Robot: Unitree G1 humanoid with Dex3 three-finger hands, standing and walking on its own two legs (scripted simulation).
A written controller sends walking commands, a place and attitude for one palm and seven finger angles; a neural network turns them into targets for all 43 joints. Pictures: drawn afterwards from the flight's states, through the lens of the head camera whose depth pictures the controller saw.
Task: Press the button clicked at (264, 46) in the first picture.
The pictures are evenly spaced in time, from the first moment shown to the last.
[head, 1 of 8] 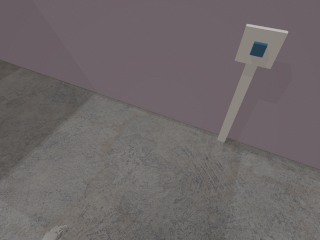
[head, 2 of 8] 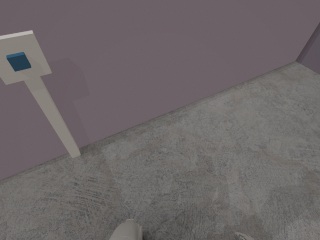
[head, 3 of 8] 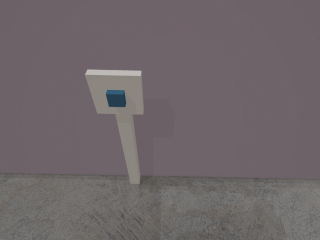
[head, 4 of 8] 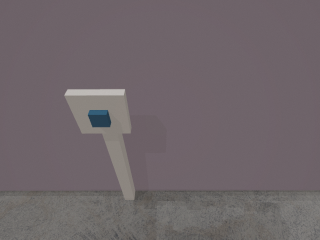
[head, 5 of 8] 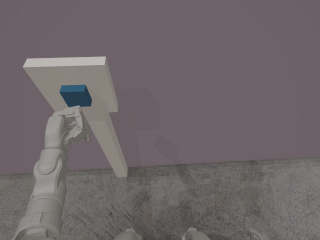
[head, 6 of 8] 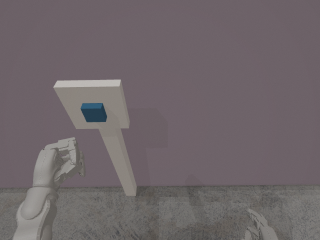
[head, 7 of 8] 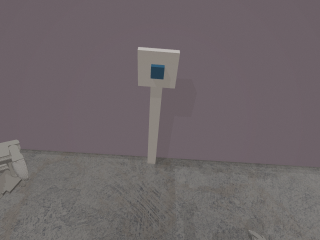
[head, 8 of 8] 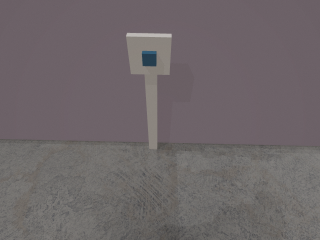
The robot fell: no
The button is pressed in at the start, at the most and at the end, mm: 0 11 0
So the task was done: yes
